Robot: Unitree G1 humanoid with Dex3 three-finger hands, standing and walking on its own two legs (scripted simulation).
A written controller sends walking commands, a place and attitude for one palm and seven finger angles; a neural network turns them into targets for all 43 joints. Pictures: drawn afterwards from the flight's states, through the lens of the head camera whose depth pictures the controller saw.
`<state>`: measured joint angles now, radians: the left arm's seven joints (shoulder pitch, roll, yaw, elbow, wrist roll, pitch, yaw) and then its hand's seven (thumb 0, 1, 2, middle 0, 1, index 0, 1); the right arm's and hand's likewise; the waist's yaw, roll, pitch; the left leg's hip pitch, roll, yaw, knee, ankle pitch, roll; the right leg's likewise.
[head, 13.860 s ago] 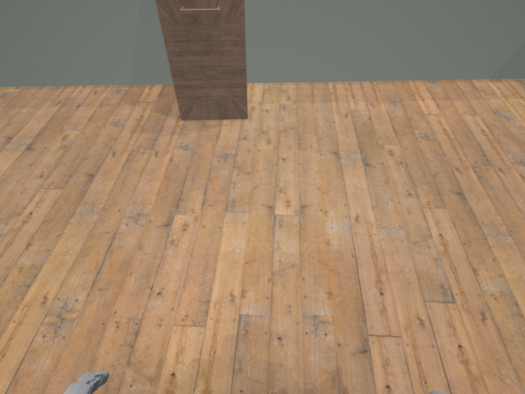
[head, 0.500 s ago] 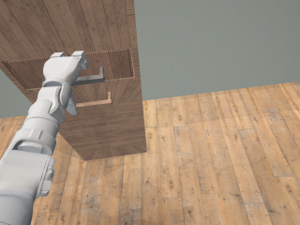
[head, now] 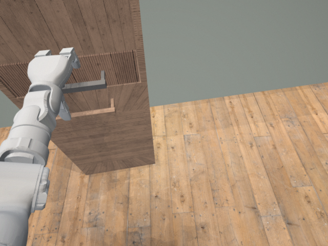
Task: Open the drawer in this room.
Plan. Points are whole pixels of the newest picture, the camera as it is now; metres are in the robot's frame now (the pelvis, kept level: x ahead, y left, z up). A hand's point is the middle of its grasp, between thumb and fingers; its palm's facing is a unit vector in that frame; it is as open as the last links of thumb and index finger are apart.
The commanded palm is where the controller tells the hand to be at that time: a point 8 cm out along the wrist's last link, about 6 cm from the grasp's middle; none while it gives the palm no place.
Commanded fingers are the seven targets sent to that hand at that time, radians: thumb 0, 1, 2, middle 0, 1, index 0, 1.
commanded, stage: move the hooked fingers above the handle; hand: left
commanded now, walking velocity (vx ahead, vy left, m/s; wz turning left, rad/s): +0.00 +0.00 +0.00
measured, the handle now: (72, 83) +0.56 +0.25 +0.04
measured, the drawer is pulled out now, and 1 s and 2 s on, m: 0.00 0.00 0.00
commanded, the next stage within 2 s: none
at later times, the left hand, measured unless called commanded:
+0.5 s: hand (53, 80) +0.50 +0.26 +0.11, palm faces +0.09 +0.01 -1.00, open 13.8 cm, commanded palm +0.46 +0.26 +0.15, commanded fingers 0.00 -0.50 0.30 -0.30 -1.20 -0.30 -1.20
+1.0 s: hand (43, 86) +0.48 +0.28 +0.11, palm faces -0.02 +0.07 -1.00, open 13.8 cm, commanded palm +0.47 +0.25 +0.15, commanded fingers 0.00 -0.50 0.30 -0.30 -1.20 -0.30 -1.20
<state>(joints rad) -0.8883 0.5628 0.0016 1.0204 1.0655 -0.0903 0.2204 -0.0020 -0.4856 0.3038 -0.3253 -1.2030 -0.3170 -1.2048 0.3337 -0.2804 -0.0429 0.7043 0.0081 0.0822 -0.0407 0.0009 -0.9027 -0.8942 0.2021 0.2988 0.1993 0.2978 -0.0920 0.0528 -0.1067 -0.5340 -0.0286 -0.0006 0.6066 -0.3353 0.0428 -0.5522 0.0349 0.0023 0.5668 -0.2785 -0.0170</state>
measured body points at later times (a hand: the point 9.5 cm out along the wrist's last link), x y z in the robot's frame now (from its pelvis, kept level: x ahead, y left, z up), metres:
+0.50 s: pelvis +0.00 +0.01 +0.00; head +0.08 +0.00 +0.44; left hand +0.49 +0.26 +0.17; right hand +0.05 -0.25 -0.14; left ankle -0.04 +0.09 -0.73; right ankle -0.01 -0.11 -0.73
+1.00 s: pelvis -0.01 +0.00 +0.00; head +0.07 -0.02 +0.44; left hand +0.48 +0.27 +0.16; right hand +0.03 -0.27 -0.14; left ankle -0.04 +0.09 -0.73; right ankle -0.01 -0.11 -0.73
